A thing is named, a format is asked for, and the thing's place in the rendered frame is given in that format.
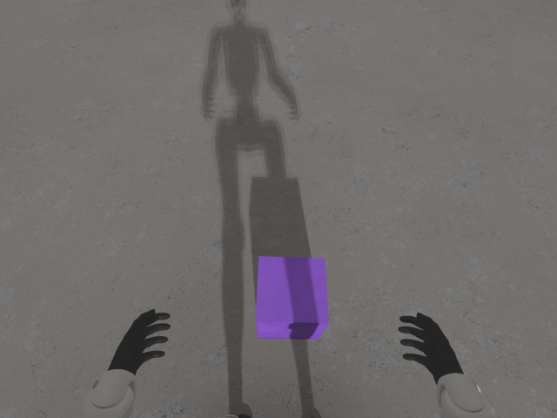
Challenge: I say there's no robot right hand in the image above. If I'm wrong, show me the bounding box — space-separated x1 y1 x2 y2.
399 313 464 384

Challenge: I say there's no robot left hand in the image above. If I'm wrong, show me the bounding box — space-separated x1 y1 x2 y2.
108 309 171 375

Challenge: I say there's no robot left forearm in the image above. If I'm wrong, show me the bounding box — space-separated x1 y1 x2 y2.
81 369 137 418

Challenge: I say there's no carton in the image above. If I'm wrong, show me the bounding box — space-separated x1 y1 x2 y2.
255 256 329 340

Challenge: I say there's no robot right forearm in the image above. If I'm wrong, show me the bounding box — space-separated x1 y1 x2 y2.
437 373 494 418

